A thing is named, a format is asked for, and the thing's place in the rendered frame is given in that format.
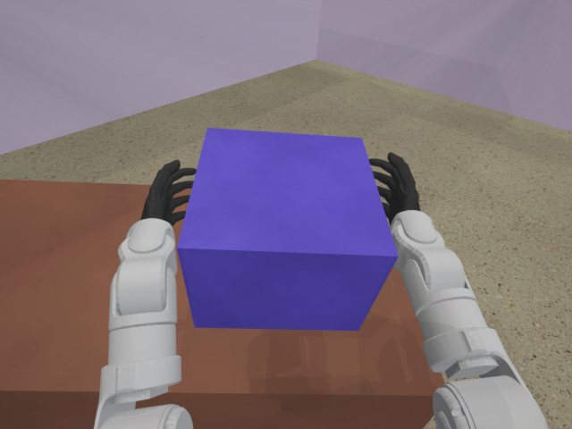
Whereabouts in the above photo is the left robot upper arm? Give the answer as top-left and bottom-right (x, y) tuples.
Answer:
(99, 404), (193, 429)

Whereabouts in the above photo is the carton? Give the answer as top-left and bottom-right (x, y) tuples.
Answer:
(177, 128), (399, 331)

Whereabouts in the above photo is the right robot upper arm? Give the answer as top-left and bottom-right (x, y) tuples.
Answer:
(433, 375), (546, 429)

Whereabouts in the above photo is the robot right hand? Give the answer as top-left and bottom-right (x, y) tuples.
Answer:
(369, 152), (421, 226)

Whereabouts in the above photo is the left robot forearm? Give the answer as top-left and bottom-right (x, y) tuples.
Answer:
(94, 218), (181, 429)

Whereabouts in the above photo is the robot left hand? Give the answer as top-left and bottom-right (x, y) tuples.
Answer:
(140, 160), (197, 227)

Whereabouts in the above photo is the right robot forearm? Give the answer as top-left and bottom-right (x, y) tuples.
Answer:
(390, 210), (549, 429)

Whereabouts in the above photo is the pedestal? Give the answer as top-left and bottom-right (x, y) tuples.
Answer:
(0, 180), (445, 429)

